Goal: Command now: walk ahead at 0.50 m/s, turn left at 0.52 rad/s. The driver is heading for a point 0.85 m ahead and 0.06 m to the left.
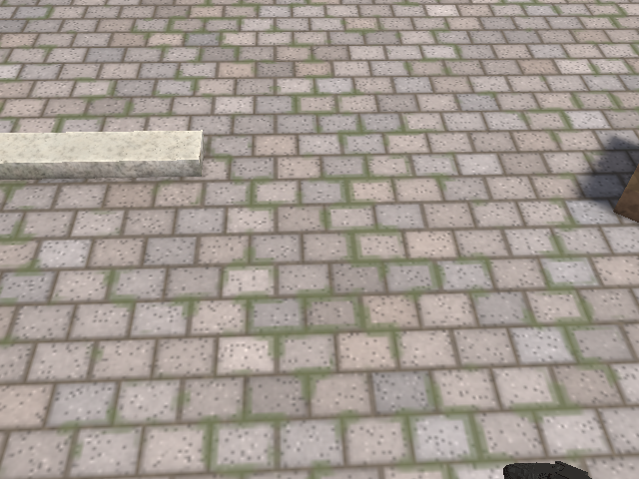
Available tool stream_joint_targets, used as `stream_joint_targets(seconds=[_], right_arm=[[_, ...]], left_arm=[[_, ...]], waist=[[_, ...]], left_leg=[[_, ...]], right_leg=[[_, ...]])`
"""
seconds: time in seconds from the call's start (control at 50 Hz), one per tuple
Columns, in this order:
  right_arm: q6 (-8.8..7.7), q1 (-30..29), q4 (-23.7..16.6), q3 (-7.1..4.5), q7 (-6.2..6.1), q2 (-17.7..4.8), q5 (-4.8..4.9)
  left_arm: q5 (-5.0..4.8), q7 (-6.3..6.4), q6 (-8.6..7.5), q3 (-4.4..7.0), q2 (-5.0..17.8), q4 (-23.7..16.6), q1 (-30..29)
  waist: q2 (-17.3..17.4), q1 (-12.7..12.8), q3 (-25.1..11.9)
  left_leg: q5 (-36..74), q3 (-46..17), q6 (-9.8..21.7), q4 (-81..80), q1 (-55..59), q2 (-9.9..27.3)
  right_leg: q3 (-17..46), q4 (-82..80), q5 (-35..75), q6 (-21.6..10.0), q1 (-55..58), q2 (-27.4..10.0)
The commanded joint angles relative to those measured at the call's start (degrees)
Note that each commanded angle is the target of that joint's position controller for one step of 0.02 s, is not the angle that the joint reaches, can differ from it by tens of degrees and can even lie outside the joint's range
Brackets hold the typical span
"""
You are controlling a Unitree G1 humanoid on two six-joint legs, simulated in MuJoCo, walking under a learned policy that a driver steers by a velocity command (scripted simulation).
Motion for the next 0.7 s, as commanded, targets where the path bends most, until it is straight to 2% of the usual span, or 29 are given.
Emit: stream_joint_targets(seconds=[0.02, 0.04, 0.06, 0.08, 0.1, 0.12, 0.14, 0.16, 0.18, 0.2, 0.22, 0.26, 0.28, 0.3, 0.34, 0.4, 0.44, 0.46, 0.48, 0.5, 0.52, 0.54, 0.56, 0.58, 0.6, 0.62, 0.64, 0.66, 0.7], right_arm=[[-2.31, 7.46, -0.93, -3.49, -2.39, -9.2, 1.16], [-2.69, 19.47, 1.78, -3.35, -3.43, -9.79, 0.85], [-1.54, 35.9, 7.49, -3.13, -3.66, -9.98, -0.19], [-2.2, 39.19, 10.03, -4.53, -3.93, -12.18, -1.13], [-3.05, 32.73, 9.38, -5.54, -4.16, -13.5, -0.87], [-3.39, 28.39, 8.78, -4.57, -3.97, -10.2, -0.75], [-3.44, 23.31, 8.29, -3.38, -3.36, -6.05, 0.0], [-2.81, 14.14, 2.36, -2.63, -3.37, -6.49, 4.88], [-2.38, 11.52, 1.31, -2.17, -3.51, -6.24, 4.6], [-2.0, 11.68, 0.27, -1.98, -3.8, -6.5, 3.74], [-1.6, 12.75, -0.22, -2.07, -4.27, -7.15, 3.09], [-1.37, 17.32, 0.26, -2.11, -5.12, -8.11, 2.34], [-1.34, 19.34, 0.56, -2.2, -5.24, -8.49, 2.28], [-1.39, 21.62, 0.95, -2.38, -5.22, -9.04, 2.52], [-1.56, 24.48, 1.55, -2.76, -5.07, -10.34, 3.15], [-1.36, 26.43, 2.26, -2.87, -5.28, -10.13, 3.76], [-0.88, 26.8, 2.43, -3.18, -5.56, -10.56, 3.34], [-0.62, 26.14, 2.14, -3.36, -5.6, -11.04, 3.12], [-0.45, 25.48, 1.65, -3.28, -5.53, -10.87, 2.94], [-0.54, 23.65, 0.47, -2.87, -5.24, -9.82, 2.49], [-1.19, 25.96, -0.69, -1.98, -5.04, -6.88, 1.73], [-2.22, 32.24, 0.14, -0.84, -4.5, -4.06, 2.91], [-2.73, 28.03, 0.12, -1.95, -4.4, -9.07, 3.89], [-2.85, 20.7, -2.05, -2.34, -4.39, -11.02, 3.97], [-2.7, 16.92, -3.14, -2.35, -4.7, -10.33, 3.15], [-2.4, 16.06, -3.72, -2.61, -4.97, -9.44, 2.38], [-1.98, 17.19, -3.91, -2.73, -5.11, -8.55, 2.33], [-1.62, 18.18, -3.94, -2.64, -5.18, -7.54, 2.57], [-1.24, 16.75, -4.79, -2.5, -5.32, -6.83, 2.34]], left_arm=[[1.12, 1.56, 0.03, 1.95, 7.97, -3.21, 4.55], [0.5, 2.02, -0.52, 0.83, 6.51, -5.57, 6.61], [1.21, -0.2, -0.21, 0.93, 7.13, -6.25, 0.33], [-0.65, -1.98, 0.09, 1.14, 6.71, -9.15, -6.02], [-0.63, -1.65, -0.45, 1.39, 7.28, -10.78, -13.08], [0.16, -0.8, -0.87, 1.65, 7.85, -11.61, -13.42], [0.72, 0.02, -0.87, 1.14, 5.38, -11.19, -11.87], [-7.32, 2.68, -2.77, 3.33, 10.05, -17.26, -17.36], [-7.18, 3.23, -2.99, 3.26, 10.16, -16.43, -14.92], [-6.27, 3.45, -2.54, 3.37, 9.12, -15.6, -11.92], [-5.41, 3.48, -1.93, 3.18, 8.0, -15.47, -11.83], [-3.78, 3.37, -1.17, 2.39, 5.67, -16.68, -16.88], [-3.54, 3.23, -0.87, 2.01, 4.83, -16.99, -19.27], [-3.67, 3.12, -0.67, 1.9, 4.84, -17.49, -22.05], [-4.59, 3.01, -0.38, 2.08, 6.4, -18.33, -25.99], [-5.01, 2.54, -0.35, 2.46, 8.86, -20.03, -30.62], [-4.78, 2.0, -0.89, 2.79, 10.08, -20.5, -30.38], [-4.66, 1.89, -1.18, 3.15, 10.84, -20.12, -28.31], [-4.32, 1.97, -1.42, 3.87, 12.07, -18.8, -23.69], [-3.74, 2.03, -1.69, 4.84, 14.25, -16.43, -14.1], [-3.29, 2.08, -1.52, 5.93, 18.36, -14.75, -3.21], [-4.04, 1.37, -0.73, 6.29, 18.99, -12.8, 0.34], [-4.61, 1.62, -0.22, 5.2, 14.21, -13.46, -1.59], [-4.66, 1.82, 0.17, 4.48, 12.19, -14.86, -7.17], [-3.83, 1.53, 0.32, 4.07, 11.72, -15.6, -11.11], [-3.38, 1.12, 0.24, 3.68, 10.49, -15.6, -12.89], [-3.04, 0.85, 0.19, 3.22, 9.33, -15.2, -13.51], [-3.22, 0.66, 0.15, 3.11, 8.87, -14.74, -13.15], [-3.64, 0.85, 0.05, 3.42, 10.25, -13.7, -11.31]], waist=[[-3.09, -4.15, -5.64], [3.55, -6.87, -15.72], [9.5, -12.8, -18.91], [6.06, -14.69, -12.53], [5.96, -13.79, -1.78], [4.12, -10.47, -2.36], [1.58, -6.47, -1.5], [2.23, -1.65, 1.53], [0.65, 0.27, 0.2], [-0.11, 1.3, 0.0], [-0.25, 1.16, 1.1], [0.8, -0.96, 2.94], [1.72, -2.19, 3.39], [2.95, -3.78, 3.58], [4.2, -5.66, 3.86], [3.63, -7.19, 5.17], [4.24, -6.35, 4.9], [4.92, -4.95, 3.81], [4.98, -2.54, 0.95], [4.4, 1.71, -5.61], [-3.75, 3.98, -15.23], [-19.2, 2.51, -19.92], [-12.46, 3.56, -13.99], [-5.88, 3.3, -6.09], [-0.88, 1.65, -2.01], [-0.09, -0.13, 0.2], [-1.82, -1.84, 0.45], [-3.48, -2.56, 0.45], [-3.84, -2.76, 1.06]], left_leg=[[9.0, 0.96, 6.12, 4.82, 23.82, -4.93], [7.67, -13.33, 12.38, 5.82, 49.87, 1.98], [7.57, -32.85, 17.41, -8.1, 61.34, 10.88], [3.85, -36.37, 14.93, -13.11, 62.18, 12.61], [3.0, -31.28, 12.2, -14.36, 50.83, 10.76], [5.92, -28.96, 13.14, -14.42, 42.67, 10.69], [8.51, -26.15, 13.31, -16.29, 33.13, 10.2], [12.29, -29.13, 12.99, -19.56, 23.43, 8.98], [10.66, -26.4, 12.63, -20.31, 21.51, 9.66], [9.03, -23.98, 11.81, -20.72, 19.25, 9.98], [8.12, -21.23, 10.9, -21.47, 15.73, 9.19], [8.27, -16.04, 9.18, -22.48, 9.23, 5.81], [7.07, -13.82, 8.16, -22.52, 6.96, 4.01], [4.96, -13.17, 7.66, -22.71, 6.63, 3.26], [0.7, -14.59, 7.38, -22.79, 10.1, 4.5], [-0.41, -17.84, 6.59, -19.17, 20.65, 8.05], [4.0, -19.03, 5.64, -15.54, 26.35, 9.91], [10.91, -18.65, 4.9, -12.46, 27.85, 9.61], [20.54, -17.21, 3.85, -6.89, 28.8, 7.43], [23.99, -15.07, 2.37, 3.78, 24.22, 4.51], [8.33, -10.33, -0.93, 22.56, 8.81, -1.49], [-26.54, -8.64, -3.83, 37.25, -7.6, -6.74], [-25.7, -11.43, -3.43, 44.26, -15.08, -2.98], [-19.64, -9.17, -3.2, 44.4, -16.64, -0.01], [-15.33, -7.34, -3.12, 42.25, -14.09, 2.33], [-13.2, -7.03, -3.13, 39.1, -11.39, 4.01], [-12.18, -6.96, -3.11, 36.68, -8.41, 5.16], [-11.82, -6.45, -3.3, 34.37, -7.16, 5.59], [-9.41, -5.37, -4.25, 29.36, -8.37, 6.28]], right_leg=[[0.78, 20.48, 68.98, -6.27, -9.27, -11.61], [2.74, 35.21, 52.36, -0.31, -31.08, -7.1], [5.88, 51.87, -0.53, 2.46, -43.34, 3.06], [16.78, 61.12, -5.21, -0.49, -55.06, 3.36], [21.11, 65.11, -0.94, -2.47, -60.43, -0.11], [22.22, 65.1, 0.6, -3.85, -57.11, -1.4], [22.48, 62.88, 4.23, -5.24, -51.52, -3.22], [20.07, 63.11, 5.77, -2.87, -48.82, -1.82], [20.82, 61.82, 6.11, -2.48, -48.24, -3.51], [20.49, 58.01, 6.52, -2.07, -48.07, -4.87], [19.3, 53.26, 8.05, -1.23, -47.73, -5.8], [16.54, 41.44, 17.67, -0.27, -43.8, -5.22], [15.75, 35.02, 23.04, -0.5, -40.52, -4.22], [15.35, 30.21, 27.57, -0.47, -38.29, -2.99], [15.63, 24.21, 31.83, -0.35, -37.47, -1.61], [17.07, 18.43, 29.24, -1.4, -42.04, -1.73], [17.07, 15.85, 24.64, -3.06, -42.01, -1.32], [16.17, 14.62, 22.29, -4.07, -38.83, -0.28], [14.71, 12.92, 21.13, -5.49, -32.47, 1.32], [17.53, 15.28, 23.34, -8.34, -18.72, -1.63], [32.23, 17.11, 24.53, -14.35, 2.52, -12.92], [55.06, 8.48, 12.95, -21.01, 13.86, -21.77], [57.12, 5.48, 1.82, -19.07, 10.27, -20.49], [48.74, 4.09, 3.38, -16.56, 0.95, -18.61], [42.71, 2.36, 9.87, -15.95, -8.45, -16.63], [38.58, 0.89, 14.89, -15.46, -14.5, -14.45], [35.1, -0.39, 17.44, -14.82, -18.07, -12.45], [32.74, -1.38, 19.22, -14.85, -19.56, -11.32], [29.35, -2.75, 24.49, -15.39, -20.39, -10.78]])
